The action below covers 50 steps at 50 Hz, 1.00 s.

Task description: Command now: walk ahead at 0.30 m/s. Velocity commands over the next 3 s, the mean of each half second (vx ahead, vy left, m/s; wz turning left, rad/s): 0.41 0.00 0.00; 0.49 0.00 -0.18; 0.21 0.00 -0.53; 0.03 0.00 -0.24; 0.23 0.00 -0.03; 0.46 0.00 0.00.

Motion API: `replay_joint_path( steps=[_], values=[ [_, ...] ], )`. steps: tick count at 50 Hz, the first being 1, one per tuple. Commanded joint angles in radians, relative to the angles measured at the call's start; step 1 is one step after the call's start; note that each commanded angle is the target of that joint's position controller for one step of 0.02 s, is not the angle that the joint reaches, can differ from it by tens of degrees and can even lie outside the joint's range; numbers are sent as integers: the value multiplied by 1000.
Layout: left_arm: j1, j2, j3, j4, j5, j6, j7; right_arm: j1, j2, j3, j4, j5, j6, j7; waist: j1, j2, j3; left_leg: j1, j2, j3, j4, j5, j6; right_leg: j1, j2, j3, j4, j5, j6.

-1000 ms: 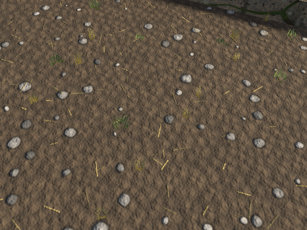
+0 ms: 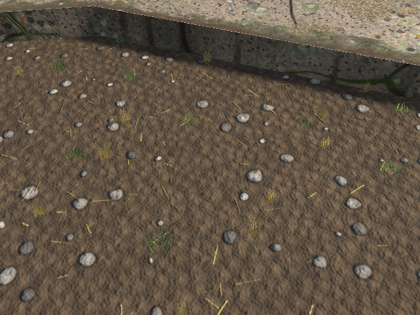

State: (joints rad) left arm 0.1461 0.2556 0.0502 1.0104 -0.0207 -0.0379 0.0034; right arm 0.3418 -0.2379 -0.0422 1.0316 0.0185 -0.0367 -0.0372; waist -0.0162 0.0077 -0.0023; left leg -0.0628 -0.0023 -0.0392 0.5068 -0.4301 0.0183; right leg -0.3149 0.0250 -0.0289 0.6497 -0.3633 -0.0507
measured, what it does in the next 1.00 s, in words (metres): walks ahead: left foot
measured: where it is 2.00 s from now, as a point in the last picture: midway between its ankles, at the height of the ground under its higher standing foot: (219, 266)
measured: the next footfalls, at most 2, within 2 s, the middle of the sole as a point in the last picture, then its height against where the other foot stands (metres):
left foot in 0.56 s outside the picture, level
right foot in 1.12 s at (250, 267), level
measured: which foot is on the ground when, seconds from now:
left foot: down 0.00-0.08, up 0.10-0.54, down 0.56-1.00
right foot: down 0.00-0.56, up 0.58-1.00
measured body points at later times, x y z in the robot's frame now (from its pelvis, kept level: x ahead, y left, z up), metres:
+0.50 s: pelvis +0.19 +0.00 +0.00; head +0.22 +0.01 +0.45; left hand +0.11 +0.26 -0.14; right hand +0.42 -0.22 -0.09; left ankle +0.37 +0.14 -0.70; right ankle +0.03 -0.10 -0.73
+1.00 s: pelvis +0.47 +0.04 +0.01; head +0.48 +0.04 +0.46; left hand +0.65 +0.28 -0.10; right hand +0.45 -0.23 -0.13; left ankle +0.38 +0.14 -0.73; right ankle +0.64 -0.13 -0.68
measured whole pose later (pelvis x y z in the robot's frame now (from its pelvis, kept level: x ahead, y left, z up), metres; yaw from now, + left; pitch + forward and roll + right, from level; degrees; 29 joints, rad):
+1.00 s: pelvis +0.47 +0.04 +0.01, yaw -8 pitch +1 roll +2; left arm 0.12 0.26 0.06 0.89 -0.02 -0.06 -0.02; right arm 0.30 -0.25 -0.05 1.01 -0.01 -0.10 -0.01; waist -0.05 -0.03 0.01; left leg 0.07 -0.07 0.17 0.16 -0.25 0.05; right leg -0.68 -0.10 0.04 0.67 0.10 -0.03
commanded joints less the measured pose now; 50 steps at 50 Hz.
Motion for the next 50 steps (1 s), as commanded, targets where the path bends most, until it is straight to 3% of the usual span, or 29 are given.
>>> replay_joint_path(
  steps=[1,2,3,4,5,6,7,9,10,13,17,21,24,26,27,28,29,30,31,32,33,34,36,39,42,45,50],
  values=[
    [-108,82,17,-79,-11,-59,-21,-21,-168,-36,-34,9,-34,5,23,144,178,-64,281,-324,-253,17,190,-146,-34,-5,-34,-12,-23],
    [-32,84,23,-49,-14,-62,-24,-52,-163,-34,-45,10,-33,11,60,126,147,-115,237,-254,-206,98,159,-2,-16,-20,-116,19,-31],
    [86,116,40,-5,-12,-61,-23,-95,-162,-32,-64,5,-35,14,112,95,91,-204,170,-173,-100,270,122,199,-3,10,-155,76,-43],
    [210,205,70,29,-7,-64,-22,-125,-115,-19,-100,6,-43,15,148,-99,35,-363,28,-10,201,373,46,378,-134,279,-275,13,-123],
    [333,250,76,51,-5,-64,-30,-116,-85,-11,-121,-5,-58,12,174,-291,-49,-561,-59,17,533,-12,-10,559,-342,670,-430,10,-244],
    [274,160,41,44,6,-72,-33,-120,-121,-23,-124,15,-69,18,122,-181,-8,-664,-21,-79,695,-104,11,526,-390,708,-441,8,-247],
    [201,120,26,19,10,-79,-34,-114,-120,-24,-117,32,-75,26,86,-119,47,-686,29,-91,739,-32,39,461,-368,597,-440,55,-222],
    [145,88,8,-4,14,-81,-37,-134,-116,-33,-113,24,-76,31,53,-51,82,-679,103,-56,662,120,57,386,-302,404,-467,165,-170],
    [148,75,0,-3,18,-76,-35,-139,-118,-39,-114,15,-70,33,46,-66,74,-638,120,-38,617,164,50,355,-265,329,-482,220,-149],
    [206,106,-1,11,20,-62,-17,-191,-80,-37,-133,1,-52,38,51,-70,79,-629,125,14,492,230,1,323,-237,235,-521,342,-154],
    [226,146,6,7,23,-50,5,-347,-48,-19,-193,-1,-49,41,79,-71,113,-608,104,41,223,380,-35,263,-221,160,-558,360,-147],
    [287,141,10,26,10,-46,8,-450,-58,-10,-225,8,-53,58,99,-76,141,-547,75,57,84,473,-21,267,-237,117,-565,360,-141],
    [289,148,19,32,2,-37,10,-476,-84,-14,-248,11,-60,73,73,-78,137,-535,70,41,27,434,19,364,-281,108,-516,446,-123],
    [264,172,29,22,5,-29,10,-402,-127,-33,-236,10,-64,77,16,-103,70,-400,29,68,16,378,52,402,-287,90,-405,710,-102],
    [249,171,29,16,8,-22,10,-283,-158,-53,-202,9,-62,73,-50,-110,-6,-243,-3,92,14,361,76,388,-259,61,-258,868,-82],
    [247,149,19,6,17,-15,11,-100,-200,-77,-145,10,-59,65,-129,-100,-115,5,5,76,23,347,108,283,-208,29,-39,854,-51],
    [327,65,-8,-19,29,-22,3,57,-289,-97,-113,-14,-57,58,-121,74,-277,393,252,-281,20,217,228,-65,-99,-10,337,500,4],
    [372,-10,-32,-11,18,-46,-2,97,-274,-86,-97,-11,-55,66,-96,245,-391,505,395,-696,-180,-13,316,-274,42,92,578,-205,26],
    [262,102,-2,-35,-16,-68,-6,24,-197,-62,-102,-2,-63,69,-102,177,-246,394,354,-653,-242,-98,262,-380,-14,163,681,-192,0],
    [182,140,8,-66,-32,-82,-5,-82,-165,-50,-124,-1,-69,69,-71,136,-110,237,328,-511,-269,-35,225,-416,-68,129,672,-93,-18],
    [148,143,13,-69,-22,-86,3,-159,-138,-40,-138,-11,-73,70,-38,66,-50,89,294,-397,-296,84,210,-369,-117,110,622,3,-20],
    [156,129,19,-65,-9,-79,8,-201,-112,-32,-143,-22,-79,74,-1,61,-15,-21,257,-306,-322,182,196,-308,-152,110,569,63,-16],
    [210,75,16,-48,-9,-49,8,-215,-87,-26,-131,-28,-84,76,41,79,-14,-115,227,-197,-371,239,190,-220,-180,115,519,97,-8],
    [144,77,23,-78,-10,-22,12,-163,-126,-33,-99,-34,-92,58,39,59,42,-154,228,-97,-424,293,200,-299,-185,130,434,181,15],
    [68,81,30,-109,-2,-25,8,-119,-143,-35,-84,-38,-91,38,18,38,62,-99,223,-18,-433,363,184,-387,-158,163,284,348,29],
    [-17,66,25,-141,3,-35,-9,-109,-151,-30,-87,-33,-89,25,-6,33,72,-82,200,83,-443,412,154,-354,-136,100,120,485,31],
    [-171,35,2,-225,2,-36,-42,0,-167,-34,-51,-21,-59,17,-65,5,112,126,252,153,-381,530,143,-432,-123,37,-20,442,9]
  ],
)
